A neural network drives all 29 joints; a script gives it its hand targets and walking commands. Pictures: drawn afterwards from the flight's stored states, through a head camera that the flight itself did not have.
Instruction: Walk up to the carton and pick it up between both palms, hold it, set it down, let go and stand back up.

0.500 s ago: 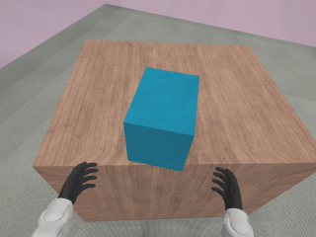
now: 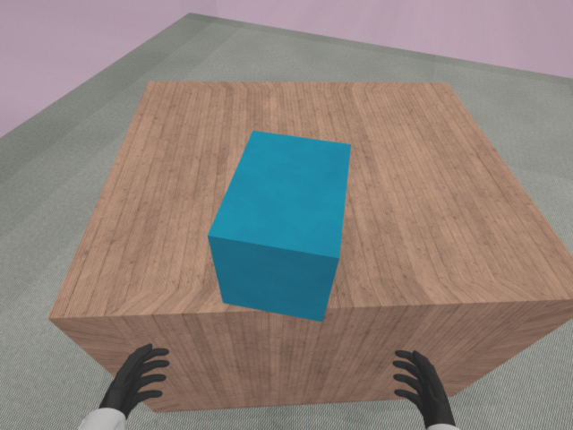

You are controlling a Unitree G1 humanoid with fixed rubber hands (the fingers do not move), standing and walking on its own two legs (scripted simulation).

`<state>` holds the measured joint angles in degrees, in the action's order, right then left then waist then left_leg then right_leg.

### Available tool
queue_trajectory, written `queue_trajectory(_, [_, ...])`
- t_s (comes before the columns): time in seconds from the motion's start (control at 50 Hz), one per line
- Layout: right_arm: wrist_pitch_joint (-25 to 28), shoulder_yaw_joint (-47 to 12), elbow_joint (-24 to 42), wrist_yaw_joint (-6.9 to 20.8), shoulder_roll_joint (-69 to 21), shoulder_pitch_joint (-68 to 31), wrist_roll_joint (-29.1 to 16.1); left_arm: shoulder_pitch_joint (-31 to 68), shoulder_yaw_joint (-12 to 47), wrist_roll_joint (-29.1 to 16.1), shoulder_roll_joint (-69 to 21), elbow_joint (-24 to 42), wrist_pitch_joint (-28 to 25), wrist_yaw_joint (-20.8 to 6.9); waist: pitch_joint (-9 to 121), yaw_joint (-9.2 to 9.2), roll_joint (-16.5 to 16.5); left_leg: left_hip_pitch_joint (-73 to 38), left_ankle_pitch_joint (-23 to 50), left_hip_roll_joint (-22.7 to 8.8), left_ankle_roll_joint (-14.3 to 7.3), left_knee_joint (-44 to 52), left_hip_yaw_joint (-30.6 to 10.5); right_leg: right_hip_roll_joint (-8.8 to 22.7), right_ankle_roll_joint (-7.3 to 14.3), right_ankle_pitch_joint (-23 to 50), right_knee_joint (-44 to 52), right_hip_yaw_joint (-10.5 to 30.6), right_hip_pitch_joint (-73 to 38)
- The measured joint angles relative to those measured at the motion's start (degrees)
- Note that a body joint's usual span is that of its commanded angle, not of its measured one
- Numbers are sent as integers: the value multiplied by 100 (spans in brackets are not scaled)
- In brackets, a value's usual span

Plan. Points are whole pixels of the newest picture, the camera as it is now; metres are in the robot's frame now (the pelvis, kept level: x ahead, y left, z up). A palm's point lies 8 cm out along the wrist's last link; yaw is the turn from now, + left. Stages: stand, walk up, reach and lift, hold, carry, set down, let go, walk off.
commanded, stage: set down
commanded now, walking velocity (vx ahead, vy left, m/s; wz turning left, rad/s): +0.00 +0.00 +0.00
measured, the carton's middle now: (286, 223) +0.43 +0.03 +0.01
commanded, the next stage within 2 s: let go in 0.30 s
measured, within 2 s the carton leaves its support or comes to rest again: neither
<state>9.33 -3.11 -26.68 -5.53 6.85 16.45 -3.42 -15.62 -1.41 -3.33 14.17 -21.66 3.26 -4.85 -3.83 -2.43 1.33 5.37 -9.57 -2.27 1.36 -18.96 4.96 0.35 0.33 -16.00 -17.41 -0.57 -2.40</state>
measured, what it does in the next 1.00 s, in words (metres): stands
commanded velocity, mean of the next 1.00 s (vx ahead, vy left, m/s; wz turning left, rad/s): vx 0.00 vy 0.00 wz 0.00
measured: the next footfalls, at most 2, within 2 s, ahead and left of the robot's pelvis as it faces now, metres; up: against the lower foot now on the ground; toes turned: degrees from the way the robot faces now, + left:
none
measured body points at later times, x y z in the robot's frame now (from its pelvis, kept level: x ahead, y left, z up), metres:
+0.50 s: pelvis -0.01 -0.01 +0.00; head -0.01 -0.01 +0.45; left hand +0.15 +0.22 -0.09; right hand +0.16 -0.23 -0.09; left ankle +0.01 +0.13 -0.75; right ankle -0.07 -0.11 -0.75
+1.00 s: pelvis -0.01 -0.02 -0.01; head -0.02 -0.02 +0.44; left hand +0.10 +0.24 -0.10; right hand +0.10 -0.26 -0.13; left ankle +0.01 +0.13 -0.75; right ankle -0.07 -0.11 -0.75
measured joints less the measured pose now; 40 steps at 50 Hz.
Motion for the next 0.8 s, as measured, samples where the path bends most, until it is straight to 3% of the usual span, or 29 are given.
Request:
queue_trajectory(0.44, [250,243,-1566,414,240,-653,387,392,-27,423,-186,-889,311,277,-53,180,12,99,15,-56,82,-125,-122,-66,97,-104,-267,-110,125])
queue_trajectory(0.54, [282,366,-1676,563,401,-782,423,448,74,410,-278,-873,310,380,7,269,-6,175,9,-81,94,-175,-127,-89,114,-123,-343,-110,215])
queue_trajectory(0.8, [263,199,-1628,567,526,-683,316,532,-64,543,-369,-1048,357,380,12,277,91,41,74,-81,122,-58,-106,-91,142,-150,-410,-91,176])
